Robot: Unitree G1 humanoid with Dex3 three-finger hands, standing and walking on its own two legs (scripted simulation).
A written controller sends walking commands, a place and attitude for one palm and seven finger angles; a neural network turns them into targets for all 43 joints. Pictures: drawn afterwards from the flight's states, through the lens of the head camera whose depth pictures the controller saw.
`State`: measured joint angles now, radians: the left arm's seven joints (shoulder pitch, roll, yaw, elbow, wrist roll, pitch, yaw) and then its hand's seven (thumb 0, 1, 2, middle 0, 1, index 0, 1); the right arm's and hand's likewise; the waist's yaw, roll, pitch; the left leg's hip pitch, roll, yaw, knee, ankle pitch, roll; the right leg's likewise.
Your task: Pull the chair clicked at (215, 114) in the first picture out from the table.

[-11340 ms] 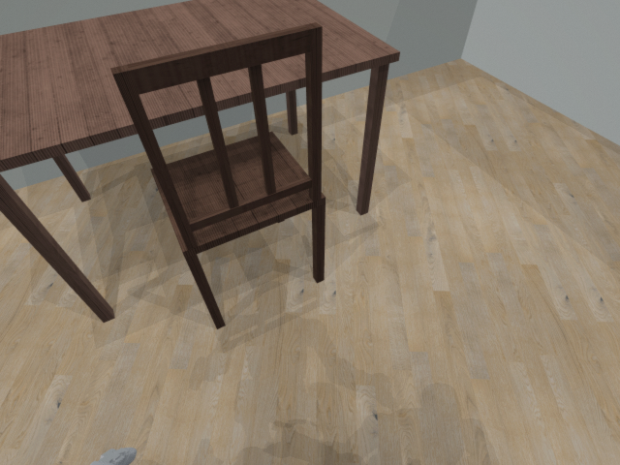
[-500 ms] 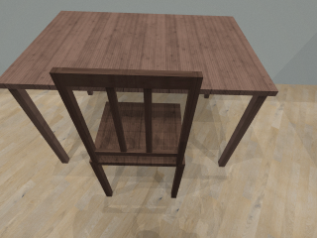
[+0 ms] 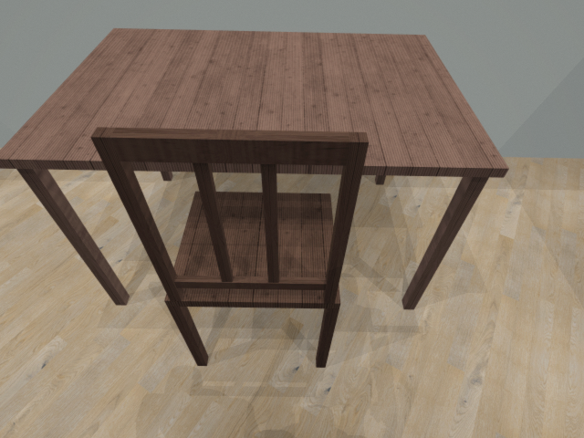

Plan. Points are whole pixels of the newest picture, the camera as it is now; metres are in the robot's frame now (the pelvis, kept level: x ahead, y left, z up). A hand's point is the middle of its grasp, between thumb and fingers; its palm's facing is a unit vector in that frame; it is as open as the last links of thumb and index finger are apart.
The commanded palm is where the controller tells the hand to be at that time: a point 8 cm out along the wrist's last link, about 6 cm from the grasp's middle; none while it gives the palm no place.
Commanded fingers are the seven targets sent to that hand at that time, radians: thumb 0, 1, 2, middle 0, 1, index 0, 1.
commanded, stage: shuffle to correct the standing spot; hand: left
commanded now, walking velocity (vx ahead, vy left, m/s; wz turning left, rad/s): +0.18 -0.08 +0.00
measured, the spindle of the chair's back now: (216, 230) +0.49 +0.18 -0.06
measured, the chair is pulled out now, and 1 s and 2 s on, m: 0.00 0.00 0.00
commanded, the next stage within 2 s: come to a stop and stand still in 0.16 s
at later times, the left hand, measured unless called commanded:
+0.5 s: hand out of the picture +0.04 +0.13 -0.18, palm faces +0.08 -0.98 -0.17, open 7.4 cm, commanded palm none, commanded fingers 0.00 0.90 0.90 -0.20 -0.30 -0.20 -0.30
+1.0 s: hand out of the picture +0.10 +0.18 -0.17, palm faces +0.00 -0.97 -0.24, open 7.4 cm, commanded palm none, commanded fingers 0.00 0.90 0.90 -0.20 -0.30 -0.20 -0.30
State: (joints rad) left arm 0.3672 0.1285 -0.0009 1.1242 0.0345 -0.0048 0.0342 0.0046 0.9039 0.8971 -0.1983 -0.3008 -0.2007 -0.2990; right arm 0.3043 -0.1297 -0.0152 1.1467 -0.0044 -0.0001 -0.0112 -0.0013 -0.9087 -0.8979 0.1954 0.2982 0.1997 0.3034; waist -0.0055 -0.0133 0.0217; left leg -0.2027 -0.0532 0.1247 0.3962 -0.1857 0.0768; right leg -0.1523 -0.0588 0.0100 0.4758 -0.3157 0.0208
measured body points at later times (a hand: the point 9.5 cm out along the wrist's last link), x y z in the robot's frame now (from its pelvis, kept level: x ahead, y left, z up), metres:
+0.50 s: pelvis +0.07 -0.02 +0.00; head +0.09 -0.03 +0.44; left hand +0.04 +0.18 -0.16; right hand +0.07 -0.24 -0.17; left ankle +0.03 +0.07 -0.74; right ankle -0.02 -0.14 -0.73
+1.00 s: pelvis +0.01 -0.01 -0.02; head +0.01 -0.01 +0.43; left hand +0.10 +0.23 -0.15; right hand +0.08 -0.25 -0.16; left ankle +0.04 +0.08 -0.74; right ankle +0.03 -0.14 -0.74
